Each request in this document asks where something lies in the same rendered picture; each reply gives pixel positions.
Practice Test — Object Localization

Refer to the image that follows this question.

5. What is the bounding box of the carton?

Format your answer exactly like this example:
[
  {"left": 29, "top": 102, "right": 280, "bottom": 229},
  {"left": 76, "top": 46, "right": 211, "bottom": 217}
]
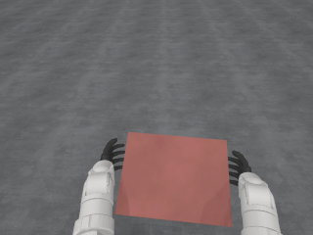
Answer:
[{"left": 114, "top": 132, "right": 233, "bottom": 227}]

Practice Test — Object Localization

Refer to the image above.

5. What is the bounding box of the robot right forearm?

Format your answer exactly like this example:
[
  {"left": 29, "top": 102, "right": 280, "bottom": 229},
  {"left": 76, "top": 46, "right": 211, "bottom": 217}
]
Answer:
[{"left": 238, "top": 172, "right": 283, "bottom": 235}]

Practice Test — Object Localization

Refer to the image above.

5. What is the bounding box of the robot left forearm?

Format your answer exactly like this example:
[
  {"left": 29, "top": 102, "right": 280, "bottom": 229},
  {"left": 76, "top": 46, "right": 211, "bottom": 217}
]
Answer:
[{"left": 72, "top": 160, "right": 115, "bottom": 235}]

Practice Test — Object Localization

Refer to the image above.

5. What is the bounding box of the robot right hand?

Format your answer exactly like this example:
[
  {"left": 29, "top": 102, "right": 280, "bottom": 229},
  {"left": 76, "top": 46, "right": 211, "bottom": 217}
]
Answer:
[{"left": 228, "top": 150, "right": 251, "bottom": 186}]

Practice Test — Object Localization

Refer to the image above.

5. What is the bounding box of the robot left hand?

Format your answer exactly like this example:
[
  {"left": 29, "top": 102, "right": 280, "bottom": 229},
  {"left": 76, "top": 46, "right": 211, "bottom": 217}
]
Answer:
[{"left": 100, "top": 138, "right": 125, "bottom": 171}]

